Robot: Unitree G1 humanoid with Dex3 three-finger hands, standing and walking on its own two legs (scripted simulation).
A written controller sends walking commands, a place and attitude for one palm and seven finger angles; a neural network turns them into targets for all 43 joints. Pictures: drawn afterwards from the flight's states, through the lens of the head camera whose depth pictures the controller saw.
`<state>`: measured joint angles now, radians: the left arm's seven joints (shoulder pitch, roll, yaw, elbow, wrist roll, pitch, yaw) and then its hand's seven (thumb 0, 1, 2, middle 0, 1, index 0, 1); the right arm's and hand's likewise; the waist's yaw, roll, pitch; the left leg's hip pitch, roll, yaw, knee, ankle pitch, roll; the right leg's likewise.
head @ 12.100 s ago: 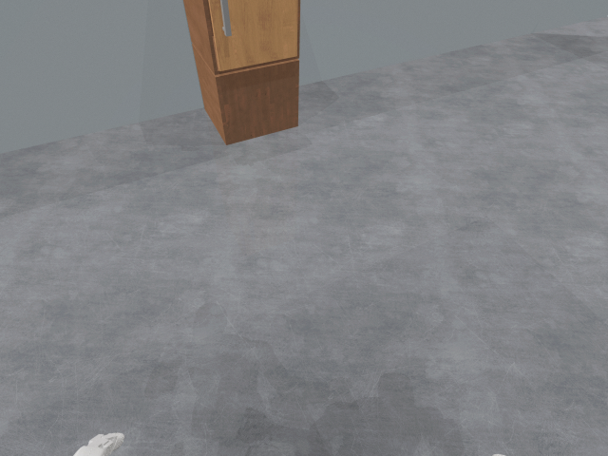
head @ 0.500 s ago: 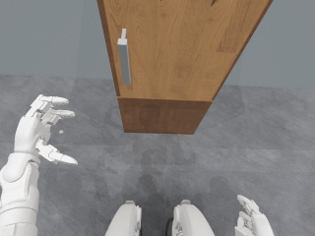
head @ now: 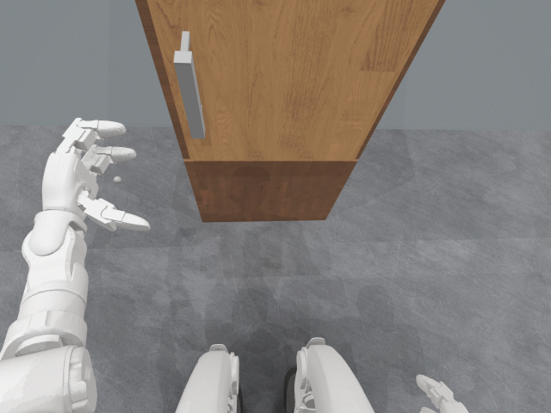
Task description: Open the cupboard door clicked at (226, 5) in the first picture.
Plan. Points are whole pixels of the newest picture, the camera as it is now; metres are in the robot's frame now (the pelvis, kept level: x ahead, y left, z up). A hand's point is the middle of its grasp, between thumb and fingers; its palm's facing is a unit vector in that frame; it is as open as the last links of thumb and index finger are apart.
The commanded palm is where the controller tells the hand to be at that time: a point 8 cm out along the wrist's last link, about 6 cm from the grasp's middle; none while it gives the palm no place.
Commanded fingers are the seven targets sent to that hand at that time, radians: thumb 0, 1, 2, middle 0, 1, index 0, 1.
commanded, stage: move the hooked fingers beside the handle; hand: left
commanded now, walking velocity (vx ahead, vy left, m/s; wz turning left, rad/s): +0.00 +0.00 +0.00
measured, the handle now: (192, 90) +0.60 +0.13 +0.02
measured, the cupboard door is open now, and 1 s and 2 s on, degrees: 0 0 0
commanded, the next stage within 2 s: slide the fingers in behind the handle in 1.44 s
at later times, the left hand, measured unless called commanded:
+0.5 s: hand (148, 132) +0.52 +0.20 +0.01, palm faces +0.02 -1.00 -0.01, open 14.0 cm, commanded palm +0.50 +0.23 +0.02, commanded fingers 0.00 -0.50 0.30 -0.30 -1.20 -0.30 -1.20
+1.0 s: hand (151, 123) +0.54 +0.20 +0.01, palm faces +0.04 -1.00 -0.01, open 14.0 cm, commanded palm +0.52 +0.22 +0.01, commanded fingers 0.00 -0.50 0.30 -0.30 -1.20 -0.30 -1.20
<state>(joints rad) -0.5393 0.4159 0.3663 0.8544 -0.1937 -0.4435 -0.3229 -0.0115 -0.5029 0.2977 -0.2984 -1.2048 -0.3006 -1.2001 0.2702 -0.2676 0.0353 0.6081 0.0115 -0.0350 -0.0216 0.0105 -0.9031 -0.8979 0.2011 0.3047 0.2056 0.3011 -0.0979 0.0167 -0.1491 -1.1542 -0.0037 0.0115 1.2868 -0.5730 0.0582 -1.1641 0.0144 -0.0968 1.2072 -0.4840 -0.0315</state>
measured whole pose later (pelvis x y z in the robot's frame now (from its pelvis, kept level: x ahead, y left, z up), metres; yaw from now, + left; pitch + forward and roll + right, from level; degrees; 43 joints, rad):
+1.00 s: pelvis +0.00 +0.00 -0.02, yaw -2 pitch +32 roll -5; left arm -0.92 0.55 0.46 1.13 -0.06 -0.46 -0.22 -0.01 -0.50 0.30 -0.30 -1.20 -0.30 -1.20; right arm 0.35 -0.25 0.07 0.60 -0.04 0.12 0.04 0.01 -0.90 -0.90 0.20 0.30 0.21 0.30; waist -0.21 0.04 -0.13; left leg -1.31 0.02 0.00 1.36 -0.60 0.06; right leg -1.31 0.04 -0.11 1.24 -0.48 -0.03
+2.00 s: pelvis +0.00 +0.00 -0.02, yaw -2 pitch +31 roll -5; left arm -0.93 0.46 0.39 1.16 -0.04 -0.50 -0.13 -0.01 -0.50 0.30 -0.30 -1.20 -0.30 -1.20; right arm 0.33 -0.25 0.06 0.60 -0.04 0.12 0.04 0.00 -0.91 -0.90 0.20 0.30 0.20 0.30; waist -0.21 0.04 -0.13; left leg -1.30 0.01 0.00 1.35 -0.59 0.06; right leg -1.30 0.03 -0.10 1.25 -0.48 -0.03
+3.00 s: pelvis +0.01 -0.01 -0.02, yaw -1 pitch +31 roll -4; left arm -0.94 0.36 0.32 1.18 -0.02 -0.53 -0.02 -0.01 -0.50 0.30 -0.30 -1.20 -0.29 -1.20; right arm 0.33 -0.24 0.04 0.61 -0.06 0.11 0.07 0.00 -0.91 -0.90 0.20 0.30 0.20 0.30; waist -0.20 0.04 -0.15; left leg -1.28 0.01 0.01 1.34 -0.60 0.05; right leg -1.30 0.03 -0.10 1.26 -0.50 -0.04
